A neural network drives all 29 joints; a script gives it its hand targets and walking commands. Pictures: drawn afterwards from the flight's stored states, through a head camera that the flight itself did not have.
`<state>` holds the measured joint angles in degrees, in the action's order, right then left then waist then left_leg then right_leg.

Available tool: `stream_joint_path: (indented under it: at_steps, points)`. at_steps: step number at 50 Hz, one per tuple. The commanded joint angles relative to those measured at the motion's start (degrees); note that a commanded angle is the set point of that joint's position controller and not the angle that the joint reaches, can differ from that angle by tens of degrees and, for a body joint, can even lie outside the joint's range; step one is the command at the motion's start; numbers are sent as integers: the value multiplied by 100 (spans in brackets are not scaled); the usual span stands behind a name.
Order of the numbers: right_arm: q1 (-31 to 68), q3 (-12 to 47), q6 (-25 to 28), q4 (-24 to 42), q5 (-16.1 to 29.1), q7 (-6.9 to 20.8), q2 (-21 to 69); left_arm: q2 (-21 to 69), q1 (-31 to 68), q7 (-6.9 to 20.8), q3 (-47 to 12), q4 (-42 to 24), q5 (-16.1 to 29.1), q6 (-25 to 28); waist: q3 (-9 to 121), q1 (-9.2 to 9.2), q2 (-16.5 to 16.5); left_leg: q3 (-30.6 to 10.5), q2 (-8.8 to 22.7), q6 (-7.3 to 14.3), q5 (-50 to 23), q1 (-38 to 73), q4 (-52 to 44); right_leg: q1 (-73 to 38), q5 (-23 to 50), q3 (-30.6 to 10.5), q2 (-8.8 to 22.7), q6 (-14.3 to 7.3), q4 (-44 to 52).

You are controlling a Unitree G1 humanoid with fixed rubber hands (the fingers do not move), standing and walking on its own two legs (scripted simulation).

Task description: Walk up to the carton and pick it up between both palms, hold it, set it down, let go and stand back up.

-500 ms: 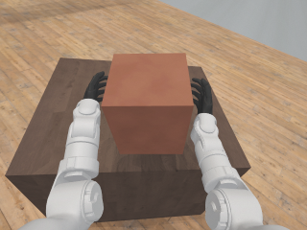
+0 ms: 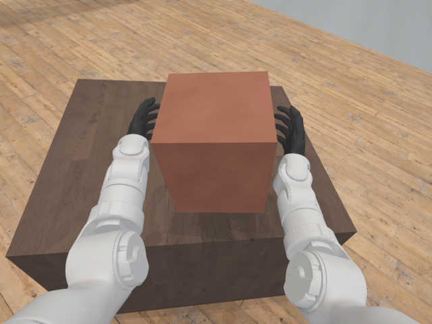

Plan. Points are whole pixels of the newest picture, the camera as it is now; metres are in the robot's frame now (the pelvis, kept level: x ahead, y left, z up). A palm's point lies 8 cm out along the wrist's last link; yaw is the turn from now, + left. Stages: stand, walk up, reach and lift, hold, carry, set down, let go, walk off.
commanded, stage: set down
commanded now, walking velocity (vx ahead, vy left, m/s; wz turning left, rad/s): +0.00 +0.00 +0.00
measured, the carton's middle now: (218, 146) +0.45 -0.03 +0.06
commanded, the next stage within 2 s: none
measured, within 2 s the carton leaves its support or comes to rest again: rests again in 1.26 s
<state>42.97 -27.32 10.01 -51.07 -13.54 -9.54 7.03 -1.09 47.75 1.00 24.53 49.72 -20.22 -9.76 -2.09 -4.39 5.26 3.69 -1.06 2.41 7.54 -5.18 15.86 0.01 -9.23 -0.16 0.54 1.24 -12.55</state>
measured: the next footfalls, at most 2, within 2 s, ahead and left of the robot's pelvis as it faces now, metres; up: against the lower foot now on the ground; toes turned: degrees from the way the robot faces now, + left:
none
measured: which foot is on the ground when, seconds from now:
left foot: down 0.00-1.00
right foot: down 0.00-1.00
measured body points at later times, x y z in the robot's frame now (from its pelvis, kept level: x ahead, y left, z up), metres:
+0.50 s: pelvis +0.01 -0.02 +0.00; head +0.04 +0.02 +0.45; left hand +0.46 +0.11 +0.09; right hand +0.40 -0.18 +0.09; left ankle +0.02 +0.09 -0.75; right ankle -0.02 -0.13 -0.75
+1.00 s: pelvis +0.00 +0.00 +0.00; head +0.06 +0.05 +0.44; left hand +0.47 +0.13 +0.06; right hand +0.39 -0.16 +0.06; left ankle +0.02 +0.09 -0.75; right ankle -0.02 -0.13 -0.75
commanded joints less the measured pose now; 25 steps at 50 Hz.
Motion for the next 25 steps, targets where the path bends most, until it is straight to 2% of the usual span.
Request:
stream_joint_path:
  at_steps: [1,2,4,5,7,8,9,10,11,12,13,14,15,16,17,18,19,20,21,22,23,24,25]
  points:
    - [3303,1713,182,298,-270,909,2613,3084,3631,971,-1731,-531,224,527,2815,-84,-851,320,162,-486,-2138,1724,211,-141,2027,711,-291,121,-35]
    - [3192,1743,215,357,-300,910,2547,3137,3602,973,-1769,-734,258,534,2937,-164,-790,231,214,-532,-2348,1859,296,-12,2022,800,-337,125,10]
    - [3274,1667,270,366,-364,886,2540,3212,3697,993,-1909,-704,351,583,3203,-188,-836,211,222,-537,-2402,2014,300,133,2073,731,-327,81,-22]
    - [3348,1708,346,321,-380,867,2516,3205,3817,937,-2031,-816,384,655,3459,-222,-887,171,249,-600,-2794,1993,379,186,2164,818,-374,56,-42]
    - [3325,1673,498,386,-404,809,2707,3381,3926,934,-2202,-795,476,776,3613,-267,-1044,98,328,-664,-3338,2147,612,333,2389,820,-372,32,-89]
    - [3313,1816,615,358,-396,793,2641,3471,3900,887,-2328,-793,516,854,3882,-224,-1162,82,314,-722,-3715,2280,739,437,2615,826,-399,13,-110]
    - [3412,1936,694,424,-290,772,2695,3479,3958,863,-2503,-877,577,945,4102,-238,-1137,89,305,-761,-4006,2395,866,480,2888,782,-397,-6,-172]
    - [3264,2044,764,362,-261,720,2786,3485,4017,827,-2598,-978,587,1033,4400,-282,-1336,54,288,-802,-4166,2435,912,489,3209,831,-402,34,-254]
    - [3426,2077,848,423,-114,695,2764,3602,4059,791,-2743,-910,692,1097,4551,-189,-1476,13,349,-868,-4361,2408,1016,492,3275,782,-370,-6,-272]
    - [3515,2112,844,328,-123,651,2791,3518,4007,776,-2558,-641,646,1108,4496,-235,-1368,-44,345,-797,-4263,2157,1061,547,3349,752,-359,-18,-248]
    - [3485,2184,852,404,-132,620,2778,3478,4000,769,-2516,-621,630,1138,4399,-235,-1241,-14,349,-819,-4140,1932,1024,330,3430,737,-386,0,-303]
    - [3487,2231,839,456,-84,577,2890,3393,3990,823,-2480,-485,567,1166,4421,-245,-1147,106,233,-735,-3764,1662,966,52,3804,572,-288,8,-404]
    - [3474,2273,756,447,-81,518,2890,3279,3874,883,-2316,-180,530,1172,4132,-146,-981,115,173,-608,-2944,1179,741,-225,3836,523,-189,81,-460]
    - [3487,2116,665,357,-218,485,2954,3048,3938,961,-2054,159,479,1147,3731,-272,-661,148,115,-471,-2126,519,504,-581,3781,442,-87,159,-482]
    - [3514,2053,576,341,-305,492,2954,3026,3944,1030,-1824,343,413,1129,3611,-213,-625,146,85,-388,-1646,170,342,-908,3878,429,-29,224,-569]
    - [3481,1959,529,322,-374,497,3015,2953,3962,1075,-1714,332,354,1116,3588,-225,-634,162,48,-367,-1519,121,227,-1091,3880,445,-11,303,-613]
    - [3567,2125,586,486,-312,548,3002,2985,3844,1058,-1722,385,336,1132,3696,-52,-640,103,129,-293,-1877,323,238,-980,3930,479,-26,355,-704]
    - [3607,2082,633,457,-320,594,2885,2927,4002,1028,-1666,318,303,1190,3901,-80,-846,114,173,-347,-2318,597,337,-591,3780,566,-59,388,-690]
    - [3614,2198,669,395,-308,608,3022,2849,4007,1005,-1659,360,266,1261,4037,191,-854,87,160,-398,-2531,941,434,-324,3741,556,-121,324,-614]
    - [3565,2378,723,371,-254,624,3224,2833,4068,955,-1664,293,249,1352,4216,307,-820,70,161,-427,-2837,1157,572,-150,3803,516,-170,269,-657]
    - [3523,2268,766,230,-277,631,3192,2898,4142,926,-1593,363,200,1395,4209,195,-932,32,179,-426,-3131,1178,642,30,3750,563,-173,277,-605]
    - [3533,2207,750,204,-339,625,3342,2913,4218,960,-1562,463,193,1434,4167,244,-845,102,129,-496,-2972,1120,671,-149,3891,512,-209,189,-536]
    - [3601,2094,755,268,-320,605,3274,2889,4203,984,-1454,500,180,1455,4122,226,-848,151,74,-470,-2635,712,616,-474,4183,426,-138,147,-573]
